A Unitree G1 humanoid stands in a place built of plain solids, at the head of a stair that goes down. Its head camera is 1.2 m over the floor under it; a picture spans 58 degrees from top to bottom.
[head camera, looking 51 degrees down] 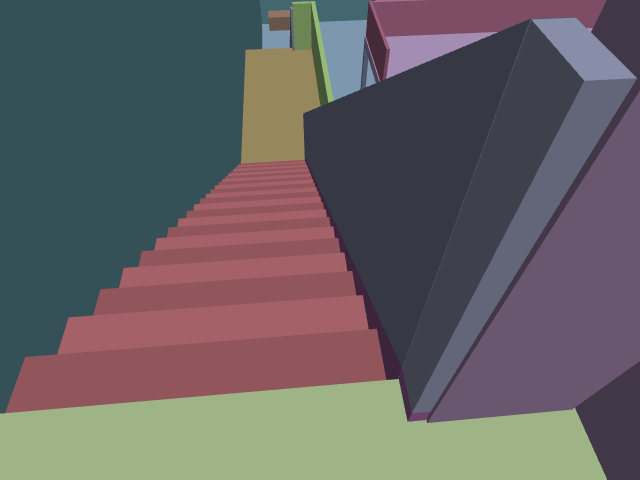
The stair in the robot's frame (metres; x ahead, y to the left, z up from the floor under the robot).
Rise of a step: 0.18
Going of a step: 0.25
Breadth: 1.20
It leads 5 degrees to the left of straight ahead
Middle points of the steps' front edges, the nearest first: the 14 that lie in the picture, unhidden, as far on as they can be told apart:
0.42 0.37 0.00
0.66 0.39 -0.17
0.91 0.42 -0.35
1.15 0.44 -0.52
1.40 0.46 -0.70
1.65 0.48 -0.88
1.89 0.50 -1.05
2.14 0.52 -1.23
2.39 0.55 -1.40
2.63 0.57 -1.58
2.88 0.59 -1.76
3.13 0.61 -1.93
3.37 0.63 -2.11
3.62 0.65 -2.28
